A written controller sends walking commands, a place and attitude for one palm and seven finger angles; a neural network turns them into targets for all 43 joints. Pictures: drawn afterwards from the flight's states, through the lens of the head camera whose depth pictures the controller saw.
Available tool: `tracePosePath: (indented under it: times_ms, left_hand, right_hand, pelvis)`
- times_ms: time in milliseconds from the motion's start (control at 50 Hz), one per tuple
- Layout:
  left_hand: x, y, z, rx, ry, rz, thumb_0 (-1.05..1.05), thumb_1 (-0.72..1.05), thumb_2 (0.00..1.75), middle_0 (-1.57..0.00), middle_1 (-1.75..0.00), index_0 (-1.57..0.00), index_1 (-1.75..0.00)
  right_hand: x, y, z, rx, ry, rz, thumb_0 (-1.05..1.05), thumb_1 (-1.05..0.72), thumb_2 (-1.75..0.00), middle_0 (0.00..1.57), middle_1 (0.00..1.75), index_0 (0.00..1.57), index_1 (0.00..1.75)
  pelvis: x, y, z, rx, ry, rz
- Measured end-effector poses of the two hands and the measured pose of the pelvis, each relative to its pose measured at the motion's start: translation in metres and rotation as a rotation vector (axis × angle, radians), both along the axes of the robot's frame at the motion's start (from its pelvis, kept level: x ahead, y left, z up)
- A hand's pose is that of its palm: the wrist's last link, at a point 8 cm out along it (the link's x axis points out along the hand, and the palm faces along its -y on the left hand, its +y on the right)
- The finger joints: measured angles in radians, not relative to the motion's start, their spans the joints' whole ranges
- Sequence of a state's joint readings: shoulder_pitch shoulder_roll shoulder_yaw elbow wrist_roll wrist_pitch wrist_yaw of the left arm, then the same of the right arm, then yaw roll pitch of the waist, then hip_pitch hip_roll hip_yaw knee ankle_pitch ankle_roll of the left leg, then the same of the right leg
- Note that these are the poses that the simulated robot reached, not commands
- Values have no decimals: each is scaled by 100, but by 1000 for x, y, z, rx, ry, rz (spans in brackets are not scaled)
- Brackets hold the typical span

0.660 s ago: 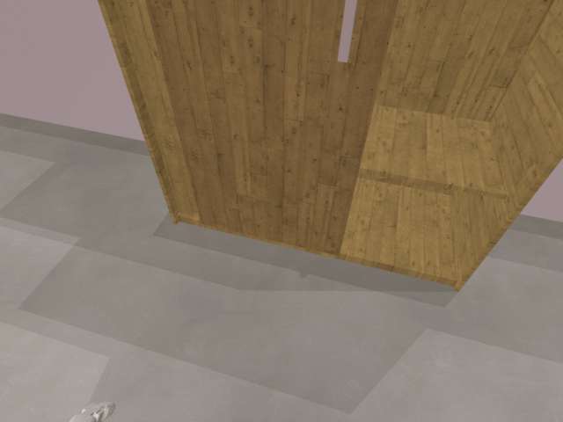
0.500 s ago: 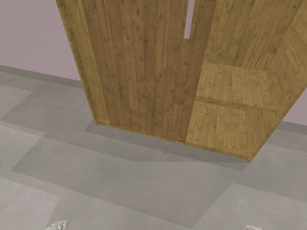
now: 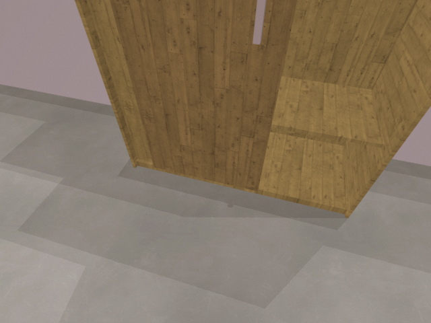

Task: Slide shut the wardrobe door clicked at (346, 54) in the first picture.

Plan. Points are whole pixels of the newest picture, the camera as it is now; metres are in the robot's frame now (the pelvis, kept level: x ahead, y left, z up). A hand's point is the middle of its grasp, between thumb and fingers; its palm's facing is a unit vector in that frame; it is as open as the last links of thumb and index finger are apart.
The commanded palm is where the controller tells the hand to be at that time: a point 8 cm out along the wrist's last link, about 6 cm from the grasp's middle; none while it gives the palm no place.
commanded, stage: stand and wait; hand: left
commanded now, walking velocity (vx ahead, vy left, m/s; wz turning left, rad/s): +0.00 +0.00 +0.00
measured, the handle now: out of the picture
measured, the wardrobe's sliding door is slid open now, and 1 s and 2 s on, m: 0.49 0.49 0.49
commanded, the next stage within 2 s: look at it before walking up in 0.16 s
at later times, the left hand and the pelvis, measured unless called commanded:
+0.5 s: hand out of the picture +0.09 +0.24 -0.15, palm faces -0.03 -0.94 -0.34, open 7.4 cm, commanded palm none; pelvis +0.00 -0.01 +0.00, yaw +0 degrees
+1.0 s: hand out of the picture +0.08 +0.24 -0.15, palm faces -0.03 -0.94 -0.34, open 7.4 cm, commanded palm none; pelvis +0.01 -0.01 +0.00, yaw -1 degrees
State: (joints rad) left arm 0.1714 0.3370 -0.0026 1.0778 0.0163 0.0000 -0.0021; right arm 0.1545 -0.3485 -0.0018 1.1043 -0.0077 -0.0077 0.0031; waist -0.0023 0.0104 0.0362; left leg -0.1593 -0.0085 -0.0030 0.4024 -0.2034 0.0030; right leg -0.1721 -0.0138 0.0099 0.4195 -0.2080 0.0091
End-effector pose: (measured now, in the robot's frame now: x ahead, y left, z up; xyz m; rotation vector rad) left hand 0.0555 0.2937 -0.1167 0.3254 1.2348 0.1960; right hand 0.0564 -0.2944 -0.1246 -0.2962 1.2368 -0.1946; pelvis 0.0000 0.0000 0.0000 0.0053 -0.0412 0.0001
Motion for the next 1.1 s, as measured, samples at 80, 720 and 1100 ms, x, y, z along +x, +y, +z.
tracePosePath:
  times_ms: [80,720,1100]
  left_hand:
    - [4,-2,1,1,-9,-4,1,90,90,-21,-30,-20,-30]
    - [25,-8,3,-3,-38,-11,0,90,90,-21,-30,-21,-30]
    - [23,-13,-3,-10,-4,-21,0,91,90,-21,-30,-20,-30]
  right_hand:
    - [-3,-1,-1,3,5,-5,0,-90,-90,20,30,20,30]
    - [23,-5,5,0,-31,11,0,-90,-90,20,30,20,30]
    - [20,1,2,2,-48,-27,0,-91,-90,20,30,20,30]
  pelvis:
    - [0,-2,0,0,1,-1]
    - [9,-7,2,-1,6,-2]
    - [8,-6,0,-2,10,-45]
